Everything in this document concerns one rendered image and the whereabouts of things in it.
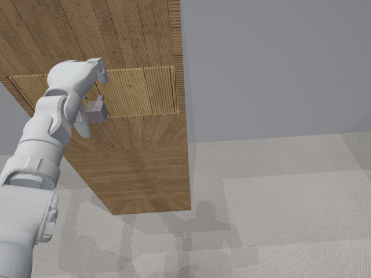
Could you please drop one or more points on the robot left hand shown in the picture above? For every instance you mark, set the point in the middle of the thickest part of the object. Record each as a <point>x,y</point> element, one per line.
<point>80,77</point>

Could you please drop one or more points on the handle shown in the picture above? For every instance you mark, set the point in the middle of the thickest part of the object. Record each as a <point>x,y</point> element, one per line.
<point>97,110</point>

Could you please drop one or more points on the robot left forearm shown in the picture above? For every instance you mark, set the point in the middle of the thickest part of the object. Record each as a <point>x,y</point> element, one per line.
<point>36,161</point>

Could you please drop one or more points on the robot left upper arm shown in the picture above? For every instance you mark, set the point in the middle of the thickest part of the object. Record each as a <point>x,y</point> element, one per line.
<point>27,217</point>

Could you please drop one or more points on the cabinet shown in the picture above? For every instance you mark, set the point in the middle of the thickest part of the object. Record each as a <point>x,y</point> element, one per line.
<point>135,163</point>

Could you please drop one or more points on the drawer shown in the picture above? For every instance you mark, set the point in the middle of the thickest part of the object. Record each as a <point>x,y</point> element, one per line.
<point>129,91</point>

